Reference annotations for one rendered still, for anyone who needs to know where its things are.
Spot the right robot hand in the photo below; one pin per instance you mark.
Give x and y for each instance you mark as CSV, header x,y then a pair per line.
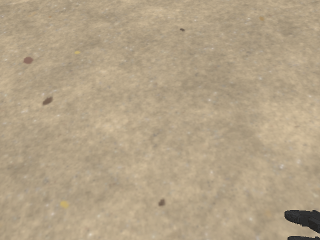
x,y
305,218

